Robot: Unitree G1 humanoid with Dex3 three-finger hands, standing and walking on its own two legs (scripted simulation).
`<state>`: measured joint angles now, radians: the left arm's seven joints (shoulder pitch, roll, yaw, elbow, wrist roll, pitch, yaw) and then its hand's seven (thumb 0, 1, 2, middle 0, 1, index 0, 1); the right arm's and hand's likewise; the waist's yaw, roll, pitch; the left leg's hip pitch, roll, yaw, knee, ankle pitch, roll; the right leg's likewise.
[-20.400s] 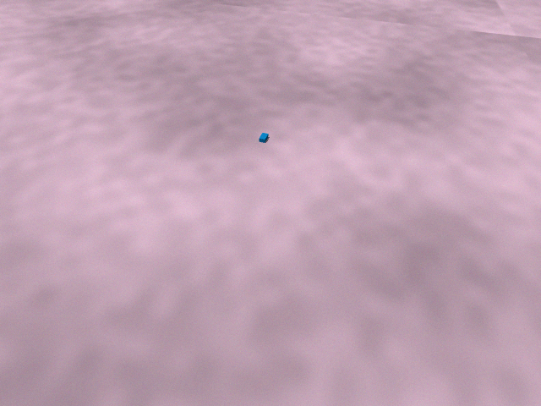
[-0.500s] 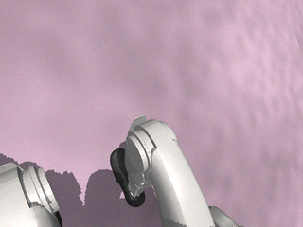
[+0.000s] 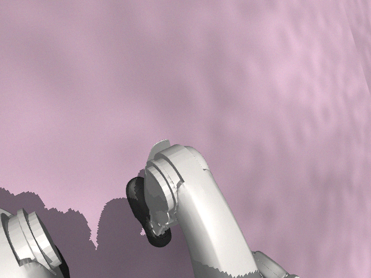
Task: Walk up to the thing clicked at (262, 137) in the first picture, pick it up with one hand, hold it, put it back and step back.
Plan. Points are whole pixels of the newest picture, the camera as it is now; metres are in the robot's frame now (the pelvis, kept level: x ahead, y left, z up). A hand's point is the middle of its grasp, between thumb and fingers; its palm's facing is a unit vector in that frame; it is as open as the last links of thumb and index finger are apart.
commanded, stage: close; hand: left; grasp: from above
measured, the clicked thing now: out of the picture +0.47 +0.32 -0.30
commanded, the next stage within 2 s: settle in 1.54 s
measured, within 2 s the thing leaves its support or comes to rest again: leaves its support in 1.96 s
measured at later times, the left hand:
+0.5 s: hand out of the picture +0.46 +0.31 -0.27, palm faces -0.45 -0.14 -0.88, open 10.6 cm
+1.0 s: hand out of the picture +0.46 +0.31 -0.26, palm faces -0.45 -0.14 -0.88, open 8.5 cm
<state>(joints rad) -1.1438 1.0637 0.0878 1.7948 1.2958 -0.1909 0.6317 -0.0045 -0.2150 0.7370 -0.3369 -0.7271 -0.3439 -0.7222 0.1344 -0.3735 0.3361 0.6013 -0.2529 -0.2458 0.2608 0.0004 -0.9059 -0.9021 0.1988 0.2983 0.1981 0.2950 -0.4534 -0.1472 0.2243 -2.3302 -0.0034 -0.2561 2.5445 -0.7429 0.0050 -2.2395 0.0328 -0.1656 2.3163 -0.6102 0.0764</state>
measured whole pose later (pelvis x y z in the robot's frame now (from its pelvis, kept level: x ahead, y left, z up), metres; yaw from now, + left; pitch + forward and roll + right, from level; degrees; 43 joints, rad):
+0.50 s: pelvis +0.00 +0.00 +0.00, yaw +0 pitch +28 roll -16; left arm -1.15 1.08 0.06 1.78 1.29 -0.21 0.63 0.00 0.04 0.54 -0.49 -0.62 -0.53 -0.60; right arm 0.12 -0.37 0.36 0.60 -0.25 -0.24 0.25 0.00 -0.90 -0.90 0.20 0.30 0.20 0.29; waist -0.45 -0.16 0.23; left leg -2.32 0.00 -0.26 2.53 -0.73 0.01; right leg -2.23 0.03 -0.17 2.30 -0.60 0.08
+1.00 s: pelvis +0.00 +0.00 +0.01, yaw +0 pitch +28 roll -16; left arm -1.14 1.09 0.07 1.74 1.27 -0.21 0.60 0.00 0.33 0.31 -0.68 -0.42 -0.74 -0.39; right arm 0.13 -0.37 0.36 0.57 -0.25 -0.21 0.23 0.00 -0.90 -0.90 0.20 0.30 0.20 0.29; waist -0.45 -0.15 0.24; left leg -2.32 0.00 -0.26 2.52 -0.73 0.01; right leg -2.23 0.04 -0.17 2.29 -0.59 0.07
